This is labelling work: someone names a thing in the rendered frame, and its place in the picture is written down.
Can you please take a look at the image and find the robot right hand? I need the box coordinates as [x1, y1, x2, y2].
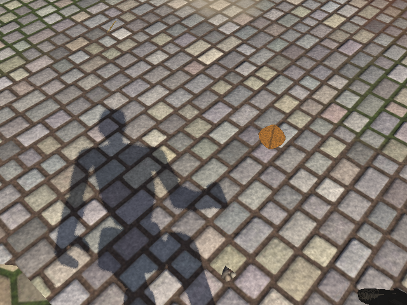
[357, 288, 407, 305]

